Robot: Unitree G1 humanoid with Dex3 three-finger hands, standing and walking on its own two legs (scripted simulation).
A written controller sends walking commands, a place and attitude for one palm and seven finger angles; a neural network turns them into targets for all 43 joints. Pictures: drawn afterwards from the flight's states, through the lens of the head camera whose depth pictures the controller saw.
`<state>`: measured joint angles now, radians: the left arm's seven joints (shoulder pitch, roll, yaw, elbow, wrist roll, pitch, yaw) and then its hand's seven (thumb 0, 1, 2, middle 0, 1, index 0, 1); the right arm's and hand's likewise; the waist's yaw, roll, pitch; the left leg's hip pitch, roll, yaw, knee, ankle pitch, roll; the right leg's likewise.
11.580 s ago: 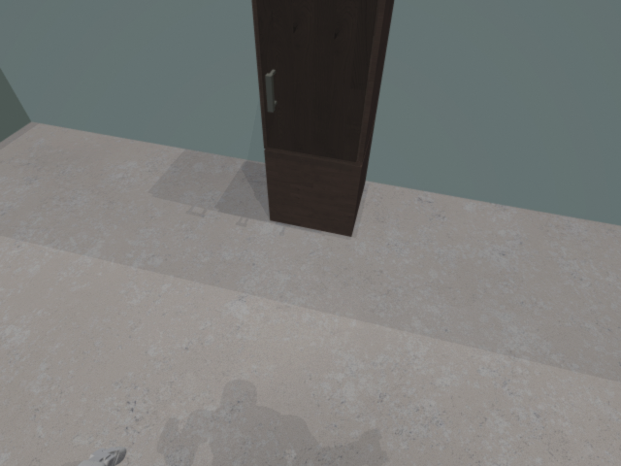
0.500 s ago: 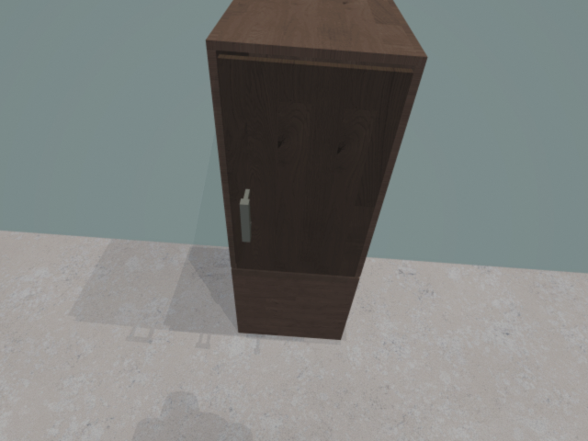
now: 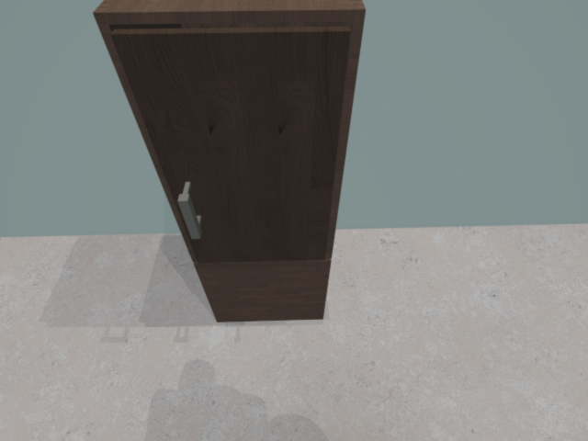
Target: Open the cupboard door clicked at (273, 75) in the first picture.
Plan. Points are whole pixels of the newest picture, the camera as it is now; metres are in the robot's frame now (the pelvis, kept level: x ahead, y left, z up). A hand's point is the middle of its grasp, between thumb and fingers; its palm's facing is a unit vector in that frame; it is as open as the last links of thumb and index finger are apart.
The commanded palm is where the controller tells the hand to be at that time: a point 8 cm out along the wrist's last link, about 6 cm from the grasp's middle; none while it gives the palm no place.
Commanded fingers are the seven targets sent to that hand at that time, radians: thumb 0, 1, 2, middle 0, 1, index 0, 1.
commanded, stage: come to a stop and stand still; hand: left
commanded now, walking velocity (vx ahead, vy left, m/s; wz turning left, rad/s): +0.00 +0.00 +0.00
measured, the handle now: (191, 210) +0.57 +0.23 -0.09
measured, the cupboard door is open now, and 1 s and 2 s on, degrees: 0 0 0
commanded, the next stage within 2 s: look again from close up in 1.94 s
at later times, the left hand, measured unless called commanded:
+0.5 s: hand out of the picture +0.04 +0.20 -0.18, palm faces +0.12 -0.98 -0.16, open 7.4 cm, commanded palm none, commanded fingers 0.00 0.90 0.90 -0.20 -0.30 -0.20 -0.30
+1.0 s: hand out of the picture -0.03 +0.18 -0.15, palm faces +0.05 -0.98 -0.21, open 7.4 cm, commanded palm none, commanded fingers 0.00 0.90 0.90 -0.20 -0.30 -0.20 -0.30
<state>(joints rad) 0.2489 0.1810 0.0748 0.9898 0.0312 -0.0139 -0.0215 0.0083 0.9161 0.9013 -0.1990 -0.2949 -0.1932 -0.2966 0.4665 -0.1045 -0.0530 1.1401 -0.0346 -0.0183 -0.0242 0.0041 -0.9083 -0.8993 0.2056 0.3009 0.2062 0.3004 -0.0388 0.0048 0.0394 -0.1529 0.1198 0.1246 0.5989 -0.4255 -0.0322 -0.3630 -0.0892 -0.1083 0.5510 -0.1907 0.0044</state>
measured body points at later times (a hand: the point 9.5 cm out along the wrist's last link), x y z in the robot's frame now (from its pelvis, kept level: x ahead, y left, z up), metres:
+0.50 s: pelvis +0.03 +0.03 +0.01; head +0.07 +0.06 +0.45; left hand +0.04 +0.26 -0.16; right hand +0.16 -0.19 -0.12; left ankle +0.08 +0.08 -0.73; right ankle +0.02 -0.12 -0.67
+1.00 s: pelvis -0.04 +0.00 +0.02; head -0.06 +0.00 +0.47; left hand -0.03 +0.24 -0.14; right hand -0.08 -0.24 -0.14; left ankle +0.07 +0.09 -0.72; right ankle -0.08 -0.09 -0.72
